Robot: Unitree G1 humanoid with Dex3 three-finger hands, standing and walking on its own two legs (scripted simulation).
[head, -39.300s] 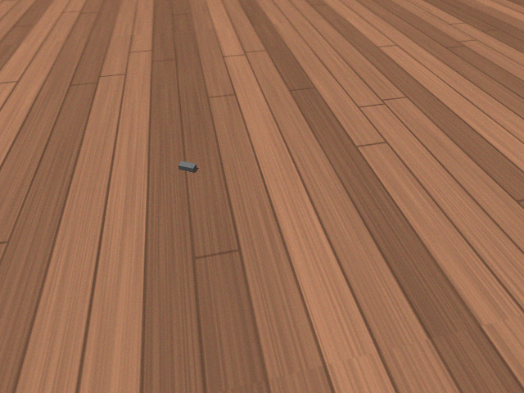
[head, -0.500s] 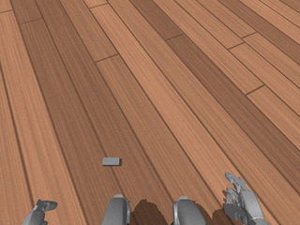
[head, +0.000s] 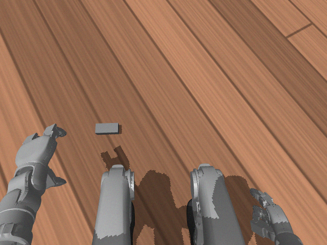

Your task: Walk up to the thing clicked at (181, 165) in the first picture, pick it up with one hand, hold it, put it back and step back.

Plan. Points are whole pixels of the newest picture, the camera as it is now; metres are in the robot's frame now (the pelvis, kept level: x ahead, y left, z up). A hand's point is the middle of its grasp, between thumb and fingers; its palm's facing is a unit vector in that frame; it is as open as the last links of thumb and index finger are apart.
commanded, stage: rise first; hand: left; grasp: from above
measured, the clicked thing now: (107, 128) +0.50 +0.23 -0.44
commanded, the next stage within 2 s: none
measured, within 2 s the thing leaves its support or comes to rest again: neither
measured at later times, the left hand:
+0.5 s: hand (73, 142) +0.40 +0.29 -0.25, palm faces -0.46 -0.06 -0.89, open 12.9 cm
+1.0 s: hand (84, 133) +0.45 +0.28 -0.29, palm faces -0.45 -0.02 -0.89, open 12.8 cm
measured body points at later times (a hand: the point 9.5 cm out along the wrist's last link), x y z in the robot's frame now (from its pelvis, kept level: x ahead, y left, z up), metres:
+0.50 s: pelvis -0.02 +0.01 -0.09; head +0.19 +0.07 +0.30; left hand +0.42 +0.29 -0.20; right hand +0.05 -0.27 -0.20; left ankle +0.08 +0.14 -0.42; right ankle +0.08 -0.13 -0.42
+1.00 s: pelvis -0.01 +0.01 -0.12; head +0.23 +0.06 +0.26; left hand +0.46 +0.28 -0.24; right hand +0.05 -0.26 -0.23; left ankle +0.08 +0.14 -0.42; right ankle +0.08 -0.13 -0.42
